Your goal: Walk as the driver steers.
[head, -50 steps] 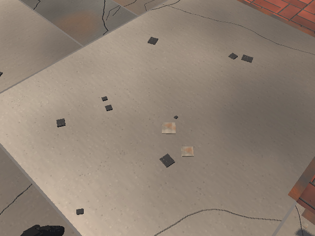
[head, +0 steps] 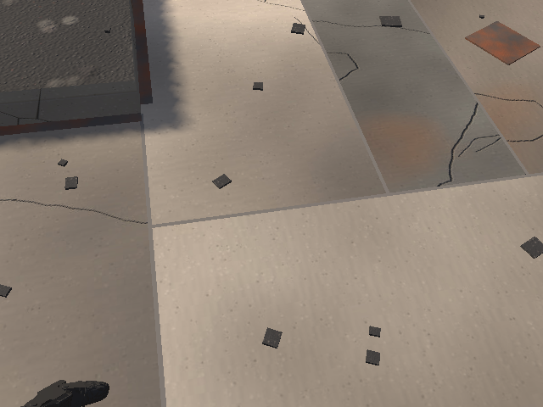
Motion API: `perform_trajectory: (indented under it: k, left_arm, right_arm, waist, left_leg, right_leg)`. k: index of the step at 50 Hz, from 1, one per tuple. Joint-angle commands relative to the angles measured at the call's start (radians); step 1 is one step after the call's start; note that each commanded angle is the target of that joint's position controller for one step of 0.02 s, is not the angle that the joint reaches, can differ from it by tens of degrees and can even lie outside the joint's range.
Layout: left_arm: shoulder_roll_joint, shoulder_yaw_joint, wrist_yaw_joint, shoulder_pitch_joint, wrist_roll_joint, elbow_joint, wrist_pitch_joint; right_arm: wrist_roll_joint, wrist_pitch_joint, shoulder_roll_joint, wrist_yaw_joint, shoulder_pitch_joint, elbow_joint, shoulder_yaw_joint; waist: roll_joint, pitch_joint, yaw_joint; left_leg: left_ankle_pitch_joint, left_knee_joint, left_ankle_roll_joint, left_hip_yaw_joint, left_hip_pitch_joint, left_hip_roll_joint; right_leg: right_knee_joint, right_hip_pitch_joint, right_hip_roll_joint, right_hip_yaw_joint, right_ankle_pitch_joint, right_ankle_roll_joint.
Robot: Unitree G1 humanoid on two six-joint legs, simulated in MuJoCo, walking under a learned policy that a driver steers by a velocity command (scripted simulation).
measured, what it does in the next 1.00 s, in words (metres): walks ahead: right foot, then left foot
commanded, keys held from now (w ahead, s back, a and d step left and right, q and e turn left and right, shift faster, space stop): w+q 0.44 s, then e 0.56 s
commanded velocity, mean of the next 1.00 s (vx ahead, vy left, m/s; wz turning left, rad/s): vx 0.33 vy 0.00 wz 0.19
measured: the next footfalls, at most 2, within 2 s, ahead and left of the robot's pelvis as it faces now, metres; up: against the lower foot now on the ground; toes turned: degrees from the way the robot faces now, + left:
right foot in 0.16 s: +0.28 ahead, -0.14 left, +0.00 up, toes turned +10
left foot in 0.64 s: +0.46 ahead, +0.17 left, +0.00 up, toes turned +17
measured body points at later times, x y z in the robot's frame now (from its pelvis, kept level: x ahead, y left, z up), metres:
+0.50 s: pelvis +0.27 -0.04 +0.00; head +0.30 -0.02 +0.45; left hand +0.22 +0.25 -0.12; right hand +0.52 -0.23 -0.09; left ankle +0.35 +0.16 -0.68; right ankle +0.24 -0.15 -0.75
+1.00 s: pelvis +0.39 +0.04 -0.01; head +0.42 +0.03 +0.44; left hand +0.47 +0.34 -0.12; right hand +0.58 -0.21 -0.12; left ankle +0.43 +0.16 -0.75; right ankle +0.44 -0.08 -0.71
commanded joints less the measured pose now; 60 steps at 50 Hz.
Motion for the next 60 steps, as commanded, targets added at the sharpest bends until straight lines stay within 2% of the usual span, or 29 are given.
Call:
perform_trajectory:
  k: [1,6,8,9,10,11,12,13,17,25,29,31,32,33,34,35,36,37,39,43,47,51,53,54,55,56,57,58,60]
  left_arm:
    - [0.054,0.009,-0.011,-0.108,-0.012,-0.084,-0.019]
    - [0.109,0.035,-0.022,-0.066,-0.020,-0.085,-0.034]
    - [0.146,0.059,-0.011,0.108,-0.007,-0.050,-0.043]
    - [0.201,0.071,-0.002,0.253,0.002,-0.039,-0.042]
    - [0.259,0.086,-0.012,0.310,0.008,-0.002,-0.029]
    - [0.153,0.064,-0.016,0.268,-0.013,-0.026,-0.026]
    - [0.101,0.050,-0.010,0.227,-0.015,-0.032,-0.020]
    - [0.089,0.042,-0.008,0.181,-0.005,-0.035,-0.015]
    - [0.058,0.036,0.000,0.156,-0.004,0.001,-0.024]
    - [0.118,0.048,0.005,0.189,-0.016,0.071,-0.008]
    - [0.164,0.053,0.002,0.247,-0.049,0.119,0.015]
    - [0.172,0.053,0.006,0.215,-0.057,0.123,0.022]
    - [0.140,0.041,0.006,0.233,-0.048,0.126,0.018]
    - [0.065,0.011,0.001,0.258,-0.004,0.091,0.010]
    - [-0.005,-0.018,-0.007,0.413,-0.011,0.122,0.015]
    - [0.110,0.015,-0.004,0.377,-0.042,0.146,0.032]
    - [0.129,0.025,0.001,0.289,-0.058,0.115,0.045]
    - [0.104,0.025,0.015,0.265,-0.048,0.118,0.063]
    - [0.087,0.032,0.039,0.299,-0.030,0.126,0.112]
    - [0.067,0.042,0.054,0.283,-0.023,0.089,0.146]
    - [0.059,0.035,0.032,0.188,-0.018,0.034,0.148]
    - [0.080,0.044,0.006,0.180,-0.020,0.007,0.154]
    - [0.090,0.054,0.000,0.233,-0.013,0.023,0.152]
    - [0.137,0.069,0.006,0.253,-0.007,0.023,0.149]
    - [0.257,0.093,0.027,0.245,-0.011,-0.010,0.145]
    - [0.266,0.087,0.016,0.256,0.026,-0.028,0.122]
    - [0.239,0.081,0.009,0.226,0.032,-0.032,0.098]
    - [0.217,0.078,0.013,0.171,0.012,-0.038,0.084]
    - [0.161,0.061,0.027,0.103,-0.019,-0.056,0.084]
  right_arm:
    - [0.008,-0.011,-0.186,-0.013,0.002,-0.046,-0.053]
    - [0.011,0.003,-0.172,-0.019,0.014,-0.024,-0.053]
    - [0.004,0.006,-0.111,-0.014,0.006,-0.032,-0.032]
    - [-0.017,0.005,-0.048,-0.012,0.041,-0.048,-0.010]
    - [0.028,-0.005,-0.035,-0.012,0.166,-0.076,-0.003]
    - [0.034,-0.003,-0.144,-0.017,0.134,-0.042,-0.022]
    - [0.024,0.003,-0.186,-0.016,0.021,-0.055,-0.036]
    - [0.013,0.008,-0.174,-0.017,-0.025,-0.061,-0.036]
    - [0.016,0.021,-0.095,-0.003,-0.052,-0.076,-0.031]
    - [-0.010,0.000,-0.015,0.024,-0.232,-0.129,0.003]
    - [-0.014,-0.020,-0.047,0.042,-0.291,-0.144,-0.006]
    - [-0.028,-0.025,-0.101,0.035,-0.169,-0.102,-0.030]
    - [-0.040,-0.026,-0.155,0.023,-0.081,-0.073,-0.048]
    - [-0.073,-0.019,-0.239,0.005,0.024,-0.064,-0.061]
    - [-0.072,-0.004,-0.215,0.000,-0.004,-0.080,-0.043]
    - [-0.048,0.011,-0.175,0.005,-0.023,-0.088,-0.039]
    - [-0.028,0.014,-0.151,0.007,-0.088,-0.084,-0.030]
    - [-0.019,0.012,-0.116,0.007,-0.150,-0.073,-0.019]
    - [-0.035,0.007,-0.103,0.009,-0.251,-0.061,-0.017]
    - [-0.046,-0.004,-0.101,-0.011,-0.312,-0.034,-0.023]
    - [-0.035,0.011,-0.134,-0.033,-0.303,0.001,-0.035]
    - [-0.010,0.031,-0.167,-0.028,-0.299,0.028,-0.046]
    - [0.010,0.042,-0.153,-0.027,-0.291,0.047,-0.046]
    - [0.006,0.049,-0.116,-0.025,-0.234,0.072,-0.040]
    - [-0.041,0.052,-0.066,-0.021,-0.213,0.048,-0.028]
    - [-0.041,0.052,-0.102,-0.031,-0.338,0.009,-0.037]
    - [-0.022,0.056,-0.121,-0.034,-0.353,0.009,-0.045]
    - [-0.012,0.059,-0.122,-0.039,-0.324,0.024,-0.050]
    - [-0.026,0.060,-0.134,-0.051,-0.295,0.053,-0.059]
  waist:
    - [0.115,-0.023,-0.009]
    - [0.165,-0.033,0.029]
    - [0.141,-0.138,0.117]
    - [-0.010,-0.290,0.155]
    - [-0.356,-0.365,0.089]
    - [-0.190,-0.265,0.112]
    - [-0.094,-0.150,0.136]
    - [-0.026,-0.093,0.118]
    - [-0.072,-0.030,0.082]
    - [-0.011,0.012,0.112]
    - [-0.046,-0.016,0.108]
    - [-0.050,-0.090,0.019]
    - [-0.024,-0.155,-0.019]
    - [0.138,-0.316,-0.032]
    - [0.297,-0.501,0.024]
    - [0.199,-0.491,-0.014]
    - [0.179,-0.349,0.001]
    - [0.134,-0.258,0.033]
    - [0.174,-0.163,0.097]
    - [0.184,-0.120,0.114]
    - [0.161,-0.125,0.085]
    - [0.153,-0.123,0.091]
    - [0.118,-0.123,0.119]
    - [-0.003,-0.092,0.109]
    - [-0.316,-0.065,0.059]
    - [-0.264,-0.083,0.135]
    - [-0.165,-0.089,0.119]
    - [-0.119,-0.085,0.084]
    - [-0.077,-0.106,0.057]
  left_leg:
    - [0.114,-0.100,0.137,-0.170,-0.114,0.201]
    - [0.102,0.048,0.104,-0.305,0.000,0.248]
    - [0.145,0.255,0.053,-0.260,-0.048,0.170]
    - [-0.083,0.552,0.011,-0.159,-0.183,0.090]
    - [-0.413,0.841,-0.044,-0.066,-0.533,-0.003]
    - [-0.346,0.955,-0.063,-0.093,-0.629,0.080]
    - [-0.250,0.966,-0.069,-0.060,-0.643,0.112]
    - [-0.182,0.943,-0.075,-0.033,-0.601,0.144]
    - [-0.089,0.825,-0.079,0.006,-0.523,0.208]
    - [0.194,0.382,-0.087,0.090,-0.443,0.179]
    - [0.205,0.211,-0.059,0.121,-0.331,0.130]
    - [0.277,0.092,-0.021,0.131,-0.139,0.096]
    - [0.476,0.065,0.005,0.117,0.043,0.128]
    - [0.994,0.198,0.091,-0.092,0.372,0.369]
    - [1.105,0.203,0.256,-0.327,0.530,0.587]
    - [0.913,0.159,0.239,-0.270,0.422,0.533]
    - [0.749,0.113,0.201,-0.178,0.322,0.477]
    - [0.592,0.061,0.166,-0.120,0.199,0.434]
    - [0.380,-0.053,0.145,-0.019,-0.068,0.387]
    - [0.201,-0.121,0.160,0.077,-0.175,0.396]
    - [0.147,-0.118,0.156,0.114,-0.129,0.425]
    - [0.164,-0.052,0.124,0.134,-0.071,0.451]
    - [0.101,0.062,0.053,0.190,-0.091,0.402]
    - [-0.011,0.220,-0.027,0.259,-0.156,0.328]
    - [-0.368,0.525,-0.145,0.344,-0.420,0.168]
    - [-0.485,0.723,-0.153,0.159,-0.506,0.085]
    - [-0.413,0.802,-0.136,0.093,-0.526,0.106]
    - [-0.315,0.802,-0.124,0.071,-0.539,0.122]
    - [-0.206,0.787,-0.131,0.057,-0.515,0.131]
  right_leg:
    - [-0.144,0.158,0.070,-0.039,0.132,0.003]
    - [-0.231,0.241,0.079,-0.005,-0.023,-0.055]
    - [-0.273,0.518,0.035,0.003,-0.041,-0.117]
    - [-0.260,0.782,-0.145,0.187,-0.082,-0.170]
    - [-0.400,1.011,-0.338,0.690,-0.377,-0.324]
    - [-0.447,0.943,-0.324,0.700,-0.575,-0.299]
    - [-0.454,0.825,-0.282,0.520,-0.525,-0.258]
    - [-0.467,0.712,-0.239,0.392,-0.383,-0.239]
    - [-0.546,0.559,-0.158,0.120,-0.115,-0.239]
    - [-0.556,0.544,-0.121,-0.148,0.317,-0.246]
    - [-0.466,0.632,-0.141,-0.109,0.436,-0.226]
    - [-0.316,0.638,-0.115,-0.103,0.514,-0.181]
    - [-0.181,0.565,-0.063,-0.124,0.438,-0.138]
    - [0.103,0.328,0.013,-0.149,-0.014,-0.076]
    - [0.367,0.162,0.098,-0.050,-0.704,-0.027]
    - [0.459,0.143,0.066,0.022,-0.710,-0.022]
    - [0.473,0.058,0.043,-0.011,-0.665,-0.022]
    - [0.437,0.049,0.013,-0.028,-0.602,-0.010]
    - [0.416,0.190,0.002,-0.055,-0.473,0.024]
    - [0.342,0.227,-0.004,-0.077,-0.359,0.022]
    - [0.175,0.259,-0.020,-0.095,-0.299,-0.010]
    - [0.016,0.328,0.000,-0.138,-0.308,-0.057]
    - [-0.169,0.436,0.048,-0.169,-0.197,-0.104]
    - [-0.304,0.487,0.013,-0.066,-0.035,-0.150]
    - [-0.364,0.588,-0.232,0.287,0.298,-0.277]
    - [-0.428,0.511,-0.302,0.430,0.251,-0.419]
    - [-0.436,0.511,-0.258,0.354,0.185,-0.398]
    - [-0.423,0.519,-0.207,0.285,0.138,-0.341]
    - [-0.403,0.523,-0.160,0.223,0.160,-0.284]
